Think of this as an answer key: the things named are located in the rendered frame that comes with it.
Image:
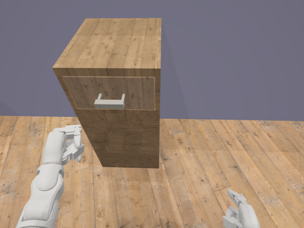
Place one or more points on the left robot hand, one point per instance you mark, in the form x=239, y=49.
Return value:
x=56, y=144

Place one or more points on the cabinet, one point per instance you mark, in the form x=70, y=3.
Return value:
x=125, y=138

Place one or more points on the right robot hand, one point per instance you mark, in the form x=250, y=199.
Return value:
x=244, y=217

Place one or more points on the drawer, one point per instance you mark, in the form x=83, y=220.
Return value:
x=139, y=90

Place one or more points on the handle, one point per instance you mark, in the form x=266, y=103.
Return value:
x=109, y=104

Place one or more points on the left robot forearm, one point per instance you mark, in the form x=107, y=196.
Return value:
x=46, y=189

